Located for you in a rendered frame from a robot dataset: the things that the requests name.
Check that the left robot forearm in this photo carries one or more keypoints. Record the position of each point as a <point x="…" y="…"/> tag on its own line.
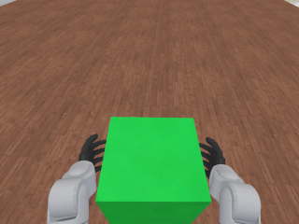
<point x="68" y="201"/>

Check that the right robot hand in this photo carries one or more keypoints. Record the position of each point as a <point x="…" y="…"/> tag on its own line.
<point x="215" y="155"/>

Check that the right robot forearm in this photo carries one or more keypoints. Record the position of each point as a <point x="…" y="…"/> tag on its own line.
<point x="239" y="202"/>

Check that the carton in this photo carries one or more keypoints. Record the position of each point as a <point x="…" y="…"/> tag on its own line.
<point x="152" y="172"/>

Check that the left robot hand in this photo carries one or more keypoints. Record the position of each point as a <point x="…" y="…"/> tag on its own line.
<point x="88" y="153"/>

